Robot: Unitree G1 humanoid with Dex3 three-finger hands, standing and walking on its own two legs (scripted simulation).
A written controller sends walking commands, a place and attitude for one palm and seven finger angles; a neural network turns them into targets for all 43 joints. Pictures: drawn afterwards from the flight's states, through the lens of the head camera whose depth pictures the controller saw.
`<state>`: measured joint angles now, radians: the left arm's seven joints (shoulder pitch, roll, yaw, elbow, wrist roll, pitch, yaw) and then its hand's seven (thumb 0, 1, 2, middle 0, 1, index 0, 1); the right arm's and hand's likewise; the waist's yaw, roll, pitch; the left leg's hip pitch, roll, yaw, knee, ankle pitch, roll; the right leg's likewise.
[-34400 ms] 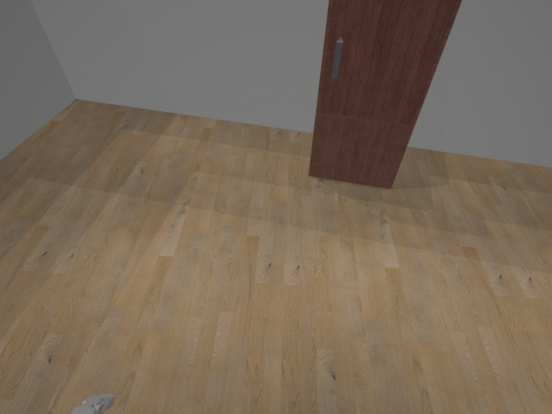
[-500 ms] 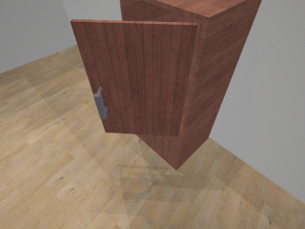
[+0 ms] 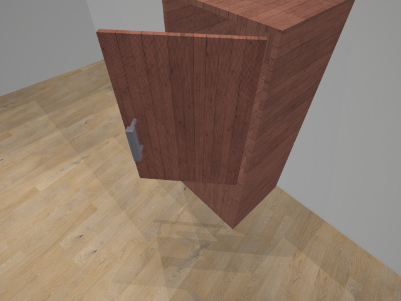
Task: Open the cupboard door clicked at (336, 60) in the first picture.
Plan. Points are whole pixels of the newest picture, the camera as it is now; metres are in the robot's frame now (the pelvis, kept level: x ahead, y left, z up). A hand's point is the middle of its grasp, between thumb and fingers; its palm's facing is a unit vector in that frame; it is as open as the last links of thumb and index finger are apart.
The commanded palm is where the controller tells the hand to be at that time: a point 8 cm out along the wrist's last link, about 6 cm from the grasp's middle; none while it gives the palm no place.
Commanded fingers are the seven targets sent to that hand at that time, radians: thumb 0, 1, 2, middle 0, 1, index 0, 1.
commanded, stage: come to a stop and stand still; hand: left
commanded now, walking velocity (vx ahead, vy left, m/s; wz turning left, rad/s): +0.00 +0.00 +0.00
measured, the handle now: (136, 140) +0.60 +0.25 -0.10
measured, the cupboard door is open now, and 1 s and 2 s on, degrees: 42 42 42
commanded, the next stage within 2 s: look again from close up in 0.06 s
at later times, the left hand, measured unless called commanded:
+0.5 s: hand out of the picture +0.04 +0.21 -0.17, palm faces -0.01 -0.96 -0.27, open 7.4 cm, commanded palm none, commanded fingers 0.00 0.90 0.90 -0.20 -0.30 -0.20 -0.30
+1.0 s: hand out of the picture +0.03 +0.20 -0.18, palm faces +0.03 -0.97 -0.23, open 7.4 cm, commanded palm none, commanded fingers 0.00 0.90 0.90 -0.20 -0.30 -0.20 -0.30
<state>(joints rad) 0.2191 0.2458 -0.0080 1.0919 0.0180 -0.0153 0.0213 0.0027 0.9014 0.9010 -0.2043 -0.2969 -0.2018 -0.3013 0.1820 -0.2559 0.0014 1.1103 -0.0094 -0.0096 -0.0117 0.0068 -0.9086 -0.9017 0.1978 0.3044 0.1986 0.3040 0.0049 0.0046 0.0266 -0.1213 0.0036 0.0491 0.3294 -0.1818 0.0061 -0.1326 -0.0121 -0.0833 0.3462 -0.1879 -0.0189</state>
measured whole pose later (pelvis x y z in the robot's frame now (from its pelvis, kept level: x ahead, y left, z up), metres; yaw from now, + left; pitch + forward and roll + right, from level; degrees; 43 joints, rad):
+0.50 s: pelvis +0.00 +0.00 +0.00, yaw +0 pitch -1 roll +0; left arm 0.22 0.24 -0.01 1.10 0.02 -0.02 0.02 0.00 0.90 0.90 -0.20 -0.30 -0.20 -0.30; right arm 0.20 -0.25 0.01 1.13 -0.01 -0.01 -0.01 0.01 -0.91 -0.90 0.20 0.30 0.20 0.30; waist 0.00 0.00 0.02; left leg -0.11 0.01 0.05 0.31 -0.18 0.00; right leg -0.12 -0.01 -0.08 0.33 -0.19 -0.02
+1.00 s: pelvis +0.02 +0.01 +0.00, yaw +0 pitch -1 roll -1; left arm 0.28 0.20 0.01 1.09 0.02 -0.01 0.03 0.00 0.90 0.90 -0.20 -0.30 -0.20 -0.30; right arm 0.27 -0.22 0.00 1.12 -0.02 0.02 -0.01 0.01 -0.91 -0.90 0.20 0.30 0.20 0.30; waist 0.02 0.02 0.00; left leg -0.15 0.02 0.05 0.44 -0.27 0.00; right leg -0.14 0.00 -0.08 0.39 -0.24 -0.01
